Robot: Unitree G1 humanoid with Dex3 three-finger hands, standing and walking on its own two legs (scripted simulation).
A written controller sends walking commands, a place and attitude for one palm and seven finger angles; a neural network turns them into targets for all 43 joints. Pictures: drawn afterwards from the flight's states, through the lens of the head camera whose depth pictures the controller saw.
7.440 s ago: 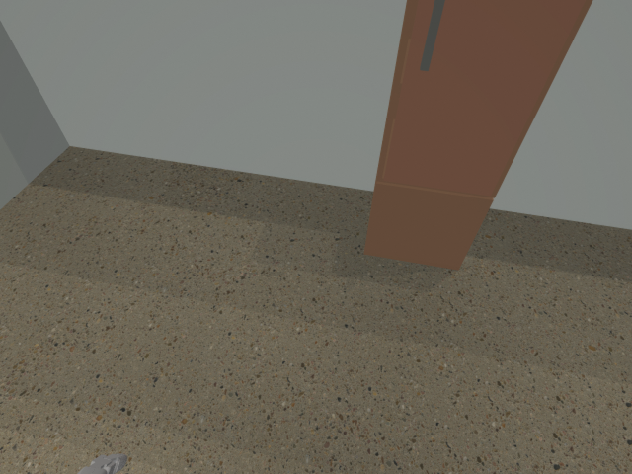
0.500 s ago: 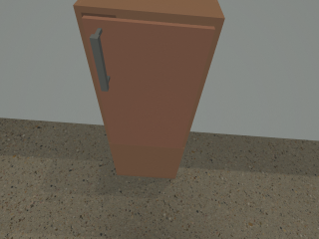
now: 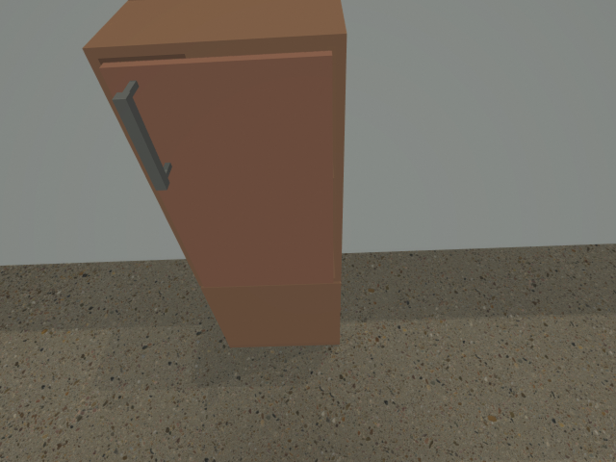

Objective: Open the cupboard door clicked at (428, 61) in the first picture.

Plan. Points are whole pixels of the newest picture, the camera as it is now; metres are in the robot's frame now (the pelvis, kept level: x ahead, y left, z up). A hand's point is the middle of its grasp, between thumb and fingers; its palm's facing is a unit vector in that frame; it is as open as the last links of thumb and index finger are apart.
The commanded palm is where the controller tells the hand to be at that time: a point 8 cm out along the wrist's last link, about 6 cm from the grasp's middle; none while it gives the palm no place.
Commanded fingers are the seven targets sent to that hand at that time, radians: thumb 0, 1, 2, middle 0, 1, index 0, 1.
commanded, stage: come to a stop and stand still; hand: left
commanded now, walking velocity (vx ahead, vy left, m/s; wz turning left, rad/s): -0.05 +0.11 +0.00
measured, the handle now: (147, 138) +0.56 +0.30 +0.13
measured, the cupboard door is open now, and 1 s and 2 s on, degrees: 0 0 0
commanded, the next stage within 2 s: look again from close up in 0.70 s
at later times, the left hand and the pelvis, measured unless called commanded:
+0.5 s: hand out of the picture +0.01 +0.26 -0.18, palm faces +0.01 -0.97 -0.23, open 7.4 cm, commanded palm none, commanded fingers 0.00 0.90 0.90 -0.20 -0.30 -0.20 -0.30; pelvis -0.01 +0.07 -0.01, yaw +0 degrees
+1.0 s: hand out of the picture +0.02 +0.23 -0.18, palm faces -0.02 -0.98 -0.21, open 7.3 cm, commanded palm none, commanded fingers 0.00 0.90 0.90 -0.20 -0.30 -0.20 -0.30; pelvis +0.00 +0.05 -0.01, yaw -1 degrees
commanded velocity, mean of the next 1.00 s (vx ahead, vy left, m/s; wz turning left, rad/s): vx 0.00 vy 0.00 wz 0.00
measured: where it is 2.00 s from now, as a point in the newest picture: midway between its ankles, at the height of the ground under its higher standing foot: outside the picture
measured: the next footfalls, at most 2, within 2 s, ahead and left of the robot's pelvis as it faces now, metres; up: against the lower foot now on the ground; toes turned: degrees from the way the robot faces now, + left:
left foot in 0.18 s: +0.05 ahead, +0.17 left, +0.00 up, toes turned +7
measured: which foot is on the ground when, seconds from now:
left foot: up 0.00-0.16, down 0.18-1.00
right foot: down 0.00-1.00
